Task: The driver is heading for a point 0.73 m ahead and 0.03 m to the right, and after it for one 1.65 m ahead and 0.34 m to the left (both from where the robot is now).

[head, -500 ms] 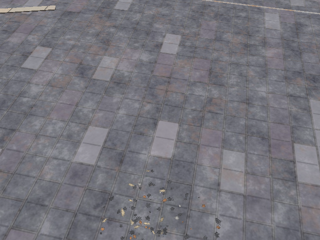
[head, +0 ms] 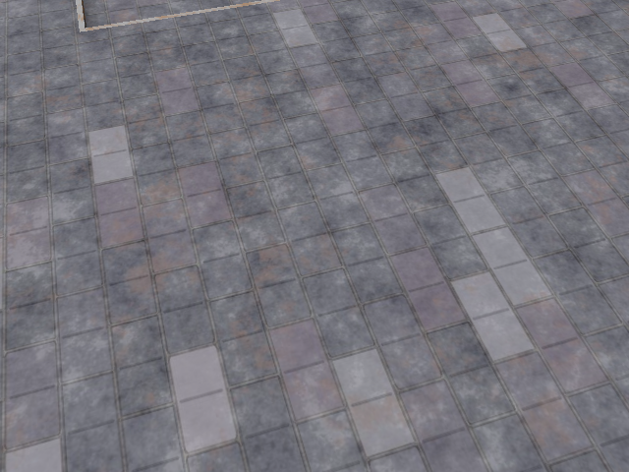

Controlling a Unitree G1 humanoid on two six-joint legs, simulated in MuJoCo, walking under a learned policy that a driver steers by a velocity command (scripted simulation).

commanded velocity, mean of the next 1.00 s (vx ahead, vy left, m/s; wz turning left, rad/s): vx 0.89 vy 0.00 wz -0.04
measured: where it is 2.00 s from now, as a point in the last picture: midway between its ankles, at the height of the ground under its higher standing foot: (459, 269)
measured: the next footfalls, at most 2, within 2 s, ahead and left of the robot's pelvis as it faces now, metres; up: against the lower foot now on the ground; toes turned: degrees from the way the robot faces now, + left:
right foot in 0.44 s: +0.31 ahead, -0.26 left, +0.00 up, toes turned -25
left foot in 0.90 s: +0.76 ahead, -0.26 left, +0.00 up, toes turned +0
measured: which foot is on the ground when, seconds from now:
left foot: down 0.00-0.44, up 0.46-0.88, down 0.90-1.00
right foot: up 0.00-0.42, down 0.44-0.90, up 0.92-1.00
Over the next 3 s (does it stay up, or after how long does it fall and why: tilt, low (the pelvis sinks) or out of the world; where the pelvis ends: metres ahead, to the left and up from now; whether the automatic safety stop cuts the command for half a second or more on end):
stays up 0.94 -0.31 0.02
